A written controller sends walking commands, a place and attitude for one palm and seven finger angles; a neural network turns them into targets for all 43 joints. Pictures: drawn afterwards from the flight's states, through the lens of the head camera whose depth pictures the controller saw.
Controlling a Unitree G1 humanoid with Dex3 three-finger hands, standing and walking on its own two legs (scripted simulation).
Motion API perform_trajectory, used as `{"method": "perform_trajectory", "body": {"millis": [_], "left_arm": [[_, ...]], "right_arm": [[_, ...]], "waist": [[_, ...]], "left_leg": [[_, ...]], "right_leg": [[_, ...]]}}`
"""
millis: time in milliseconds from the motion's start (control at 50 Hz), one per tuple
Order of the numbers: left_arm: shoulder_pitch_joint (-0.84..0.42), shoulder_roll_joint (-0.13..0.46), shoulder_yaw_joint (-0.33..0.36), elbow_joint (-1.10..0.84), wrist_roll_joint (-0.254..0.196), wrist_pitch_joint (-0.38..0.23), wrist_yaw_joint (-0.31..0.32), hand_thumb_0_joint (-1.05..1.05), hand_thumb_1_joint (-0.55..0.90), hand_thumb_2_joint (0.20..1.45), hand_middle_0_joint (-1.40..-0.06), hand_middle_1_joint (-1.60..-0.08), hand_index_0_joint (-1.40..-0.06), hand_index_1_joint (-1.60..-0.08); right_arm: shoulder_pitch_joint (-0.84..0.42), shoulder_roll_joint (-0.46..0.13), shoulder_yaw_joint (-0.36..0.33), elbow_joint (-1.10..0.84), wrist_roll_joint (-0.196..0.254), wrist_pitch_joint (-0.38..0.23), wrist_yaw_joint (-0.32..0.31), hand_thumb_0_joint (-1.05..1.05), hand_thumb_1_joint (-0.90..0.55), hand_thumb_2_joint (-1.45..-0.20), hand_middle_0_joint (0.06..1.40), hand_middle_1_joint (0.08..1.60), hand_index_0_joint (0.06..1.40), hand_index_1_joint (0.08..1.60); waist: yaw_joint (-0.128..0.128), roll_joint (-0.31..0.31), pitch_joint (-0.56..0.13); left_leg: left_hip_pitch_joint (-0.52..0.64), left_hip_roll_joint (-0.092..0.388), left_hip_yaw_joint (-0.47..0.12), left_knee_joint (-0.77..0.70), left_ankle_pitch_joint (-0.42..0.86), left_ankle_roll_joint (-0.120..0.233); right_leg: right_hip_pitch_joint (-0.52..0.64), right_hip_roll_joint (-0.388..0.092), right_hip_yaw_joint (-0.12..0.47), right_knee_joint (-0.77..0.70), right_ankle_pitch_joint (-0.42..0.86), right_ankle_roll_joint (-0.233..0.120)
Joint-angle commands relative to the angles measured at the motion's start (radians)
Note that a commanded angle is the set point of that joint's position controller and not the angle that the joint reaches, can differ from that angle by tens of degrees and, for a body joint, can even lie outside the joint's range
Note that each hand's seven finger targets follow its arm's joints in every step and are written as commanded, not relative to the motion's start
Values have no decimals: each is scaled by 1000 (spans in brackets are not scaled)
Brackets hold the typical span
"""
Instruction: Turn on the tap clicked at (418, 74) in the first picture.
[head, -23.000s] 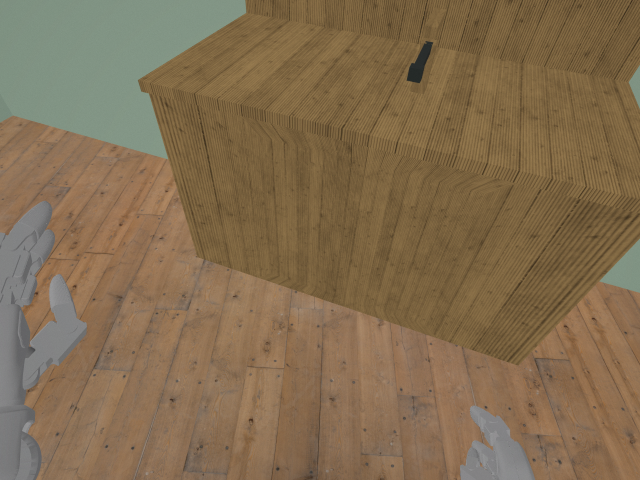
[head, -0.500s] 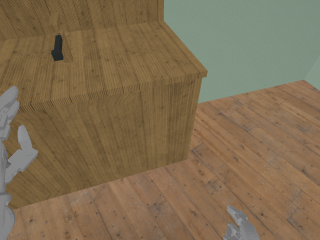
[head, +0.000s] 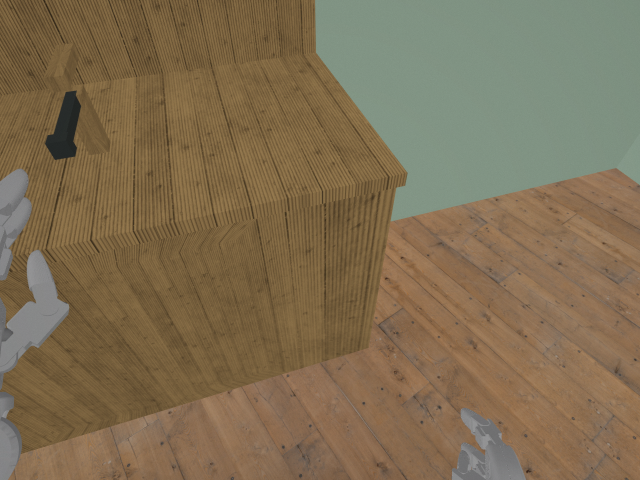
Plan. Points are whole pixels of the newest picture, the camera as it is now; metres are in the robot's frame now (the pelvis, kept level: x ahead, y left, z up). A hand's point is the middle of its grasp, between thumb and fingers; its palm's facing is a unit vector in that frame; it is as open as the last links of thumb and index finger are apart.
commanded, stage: take the last steps up to it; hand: left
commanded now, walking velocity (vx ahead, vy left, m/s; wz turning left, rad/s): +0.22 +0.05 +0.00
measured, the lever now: (61, 145) +0.52 +0.42 +0.15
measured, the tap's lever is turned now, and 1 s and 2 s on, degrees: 0 0 0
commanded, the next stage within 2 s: come to a stop and stand still in 0.34 s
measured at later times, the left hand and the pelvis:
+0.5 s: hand (131, 215) +0.33 +0.22 +0.20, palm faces +0.40 -0.82 -0.41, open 7.4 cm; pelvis +0.10 -0.01 +0.01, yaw -1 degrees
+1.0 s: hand (129, 217) +0.33 +0.23 +0.19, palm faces +0.36 -0.85 -0.38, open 7.4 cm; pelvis +0.11 -0.01 +0.02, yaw -2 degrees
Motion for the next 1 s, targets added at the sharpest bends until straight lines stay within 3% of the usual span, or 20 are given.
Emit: {"method": "perform_trajectory", "body": {"millis": [0,40,100,140,200,240,280,300,320,340,400,440,480,520,560,600,660,740,880,980], "left_arm": [[-145,167,116,-149,-7,-57,9,0,900,900,-200,-300,-200,-300],[-101,150,109,-116,1,-67,9,0,900,900,-200,-300,-200,-300],[-112,141,98,-146,-1,-74,13,0,900,900,-200,-300,-200,-300],[-92,133,94,-162,-7,-64,19,0,900,900,-200,-300,-200,-300],[-98,140,89,-196,-11,-56,24,0,900,900,-200,-300,-200,-300],[-147,150,92,-223,-13,-60,21,0,900,900,-200,-300,-200,-300],[-136,138,94,-186,-24,-61,13,0,900,900,-200,-300,-200,-300],[-133,156,97,-212,-19,-61,13,0,900,900,-200,-300,-200,-300],[-136,172,102,-229,-11,-57,11,0,900,900,-200,-300,-200,-300],[-112,168,105,-253,-11,-55,11,0,900,900,-200,-300,-200,-300],[-13,153,120,-287,-20,-45,17,0,900,900,-200,-300,-200,-300],[5,150,126,-245,-19,-36,22,0,900,900,-200,-300,-200,-300],[-17,161,135,-174,-16,-26,25,0,900,900,-200,-300,-200,-300],[-37,144,113,-137,-32,-9,21,0,900,900,-200,-300,-200,-300],[-58,154,116,-122,-24,-19,25,0,900,900,-200,-300,-200,-300],[-78,152,105,-136,-13,-24,28,0,900,900,-200,-300,-200,-300],[-69,146,86,-179,-11,-16,30,0,900,900,-200,-300,-200,-300],[-41,163,85,-270,-10,5,33,0,900,900,-200,-300,-200,-300],[83,158,122,-231,-38,25,31,0,900,900,-200,-300,-200,-300],[5,136,80,-211,-41,33,22,0,900,900,-200,-300,-200,-300]], "right_arm": [[-107,-135,-50,-122,4,-41,2,0,-900,-900,200,300,200,300],[-111,-126,-39,-110,1,-21,-2,0,-900,-900,200,300,200,300],[-115,-115,-38,-130,-5,-19,-9,0,-900,-900,200,300,200,300],[-118,-110,-42,-147,-11,-26,-10,0,-900,-900,200,300,200,300],[-117,-128,-54,-160,-8,-29,-15,0,-900,-900,200,300,200,300],[-110,-158,-68,-168,2,-24,-16,0,-900,-900,200,300,200,300],[-102,-169,-70,-167,13,-17,-19,0,-900,-900,200,300,200,300],[-108,-151,-59,-165,-6,-15,-21,0,-900,-900,200,300,200,300],[-114,-143,-58,-163,-8,-18,-21,0,-900,-900,200,300,200,300],[-107,-145,-64,-157,-1,-19,-19,0,-900,-900,200,300,200,300],[-98,-158,-65,-160,4,-28,-10,0,-900,-900,200,300,200,300],[-101,-156,-52,-165,6,-26,-6,0,-900,-900,200,300,200,300],[-97,-137,-40,-166,-3,-20,-8,0,-900,-900,200,300,200,300],[-95,-133,-51,-162,8,-15,-2,0,-900,-900,200,300,200,300],[-114,-118,-30,-150,7,-10,-5,0,-900,-900,200,300,200,300],[-125,-111,-18,-147,2,-9,-15,0,-900,-900,200,300,200,300],[-130,-134,-35,-166,-2,4,-27,0,-900,-900,200,300,200,300],[-142,-144,-35,-192,-3,25,-31,0,-900,-900,200,300,200,300],[-127,-144,-39,-208,-6,38,-39,0,-900,-900,200,300,200,300],[-125,-152,-34,-201,-9,35,-47,0,-900,-900,200,300,200,300]], "waist": [[14,-133,-11],[18,-95,-46],[26,-133,-101],[44,-150,-128],[39,-105,-122],[22,8,-138],[6,219,-167],[-8,290,-155],[-1,231,-123],[4,173,-126],[12,183,-183],[15,154,-170],[-2,-13,-148],[2,-196,-89],[15,-167,-93],[20,-134,-116],[32,-97,-186],[24,44,-254],[17,18,-260],[14,55,-165]], "left_leg": [[-416,-3,-87,393,-9,-5],[-349,14,-56,280,64,-7],[-134,-9,38,-39,129,9],[-20,-62,112,-171,198,17],[115,-74,111,-326,249,26],[230,-1,-14,-374,292,68],[371,184,-314,-436,347,173],[364,255,-458,-519,337,228],[312,274,-460,-532,325,246],[302,253,-380,-497,354,237],[239,164,-157,-408,451,163],[112,118,-73,-346,380,97],[-22,4,24,-232,197,18],[-38,-67,13,-106,130,-23],[-82,-54,-27,-98,20,-14],[-52,-54,-25,-222,98,-7],[114,-36,-22,-334,508,6],[243,22,-46,-301,879,11],[172,1,-44,-344,643,-13],[117,0,-63,-445,395,-9]], "right_leg": [[261,-371,598,-427,-3,-207],[256,-294,377,-365,250,-152],[203,-240,213,-323,337,-107],[200,-215,207,-318,272,-95],[177,-189,206,-247,183,-57],[84,-139,182,-102,155,-14],[-116,-13,93,138,-54,49],[-183,-1,98,269,-243,46],[-202,-18,126,314,-266,42],[-200,-28,129,277,-246,41],[-33,-7,48,20,-134,47],[152,7,24,-191,35,50],[256,-113,224,-270,260,2],[184,-252,431,-325,471,-72],[257,-270,366,-282,685,-79],[328,-234,277,-207,832,-42],[299,-154,200,-165,765,31],[256,-78,139,-156,687,52],[286,-68,161,-234,608,41],[223,-33,159,-315,317,55]]}}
